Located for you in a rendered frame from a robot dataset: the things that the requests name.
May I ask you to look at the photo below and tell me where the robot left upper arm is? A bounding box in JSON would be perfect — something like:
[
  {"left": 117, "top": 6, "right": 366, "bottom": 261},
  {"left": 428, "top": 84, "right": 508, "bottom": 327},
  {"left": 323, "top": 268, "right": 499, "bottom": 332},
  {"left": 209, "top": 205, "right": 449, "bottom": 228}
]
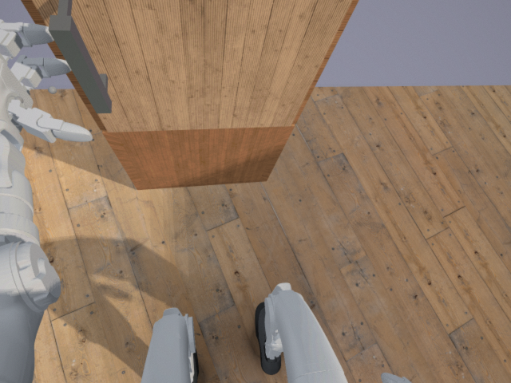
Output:
[{"left": 0, "top": 241, "right": 61, "bottom": 383}]

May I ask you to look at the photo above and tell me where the handle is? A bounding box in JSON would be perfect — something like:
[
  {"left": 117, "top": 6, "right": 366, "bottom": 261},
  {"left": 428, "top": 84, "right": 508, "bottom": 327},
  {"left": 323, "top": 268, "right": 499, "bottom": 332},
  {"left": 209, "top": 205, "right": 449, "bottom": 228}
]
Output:
[{"left": 49, "top": 0, "right": 112, "bottom": 113}]

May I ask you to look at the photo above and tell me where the robot left forearm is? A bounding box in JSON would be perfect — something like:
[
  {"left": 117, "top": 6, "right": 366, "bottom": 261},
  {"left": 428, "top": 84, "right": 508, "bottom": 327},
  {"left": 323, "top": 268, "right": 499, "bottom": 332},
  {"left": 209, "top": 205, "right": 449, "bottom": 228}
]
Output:
[{"left": 0, "top": 120, "right": 40, "bottom": 246}]

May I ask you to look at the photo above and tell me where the cupboard door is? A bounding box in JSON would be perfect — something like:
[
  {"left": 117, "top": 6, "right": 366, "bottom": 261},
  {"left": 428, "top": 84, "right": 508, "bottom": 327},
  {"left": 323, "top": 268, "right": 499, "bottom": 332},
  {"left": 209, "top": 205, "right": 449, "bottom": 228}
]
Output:
[{"left": 32, "top": 0, "right": 353, "bottom": 132}]

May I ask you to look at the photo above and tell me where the left robot hand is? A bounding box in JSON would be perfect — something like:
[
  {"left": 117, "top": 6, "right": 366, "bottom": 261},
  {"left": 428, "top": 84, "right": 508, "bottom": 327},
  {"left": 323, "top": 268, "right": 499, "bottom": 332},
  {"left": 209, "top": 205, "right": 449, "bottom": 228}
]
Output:
[{"left": 0, "top": 19, "right": 93, "bottom": 143}]

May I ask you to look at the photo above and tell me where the right robot thigh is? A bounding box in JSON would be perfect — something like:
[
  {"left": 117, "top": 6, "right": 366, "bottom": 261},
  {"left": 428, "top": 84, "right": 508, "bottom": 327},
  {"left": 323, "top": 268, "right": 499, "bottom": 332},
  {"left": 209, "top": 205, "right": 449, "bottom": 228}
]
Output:
[{"left": 264, "top": 290, "right": 348, "bottom": 383}]

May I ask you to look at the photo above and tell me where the robot thigh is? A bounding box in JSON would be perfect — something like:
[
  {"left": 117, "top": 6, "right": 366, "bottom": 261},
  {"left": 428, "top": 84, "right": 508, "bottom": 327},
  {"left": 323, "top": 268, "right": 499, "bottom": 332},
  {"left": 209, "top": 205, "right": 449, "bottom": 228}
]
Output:
[
  {"left": 141, "top": 314, "right": 196, "bottom": 383},
  {"left": 264, "top": 290, "right": 348, "bottom": 383}
]

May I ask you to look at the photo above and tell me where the left robot thigh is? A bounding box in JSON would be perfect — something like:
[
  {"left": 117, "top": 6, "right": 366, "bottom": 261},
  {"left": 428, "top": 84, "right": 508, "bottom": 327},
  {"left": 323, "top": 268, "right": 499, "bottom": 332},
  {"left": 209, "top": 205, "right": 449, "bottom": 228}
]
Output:
[{"left": 141, "top": 314, "right": 196, "bottom": 383}]

